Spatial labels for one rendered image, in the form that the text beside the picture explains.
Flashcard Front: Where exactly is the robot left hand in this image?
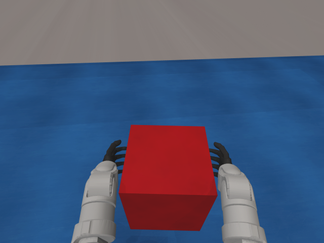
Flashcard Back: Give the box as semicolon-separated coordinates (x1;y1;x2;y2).
103;140;127;174

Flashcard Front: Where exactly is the carton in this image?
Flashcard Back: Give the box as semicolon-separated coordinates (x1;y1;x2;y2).
119;125;218;231

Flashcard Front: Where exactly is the robot right forearm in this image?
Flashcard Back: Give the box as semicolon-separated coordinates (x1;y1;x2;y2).
218;164;267;243

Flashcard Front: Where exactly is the robot left forearm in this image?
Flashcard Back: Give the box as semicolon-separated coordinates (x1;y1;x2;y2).
71;160;118;243

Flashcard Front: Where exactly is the robot right hand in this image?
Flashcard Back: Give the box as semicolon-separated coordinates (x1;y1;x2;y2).
209;142;232;177

